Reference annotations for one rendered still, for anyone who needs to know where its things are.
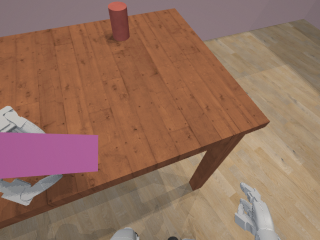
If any right robot forearm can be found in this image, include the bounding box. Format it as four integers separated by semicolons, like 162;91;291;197
254;229;281;240

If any robot right hand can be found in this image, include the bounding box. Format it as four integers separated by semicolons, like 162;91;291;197
235;182;275;236

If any table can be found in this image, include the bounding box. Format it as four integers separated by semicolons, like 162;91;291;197
0;8;270;229

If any robot left hand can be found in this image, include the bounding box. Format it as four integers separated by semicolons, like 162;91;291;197
0;106;63;206

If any sponge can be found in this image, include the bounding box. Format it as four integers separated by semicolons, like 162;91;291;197
0;132;98;179

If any robot left thigh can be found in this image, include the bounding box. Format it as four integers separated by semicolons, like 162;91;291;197
110;229;140;240

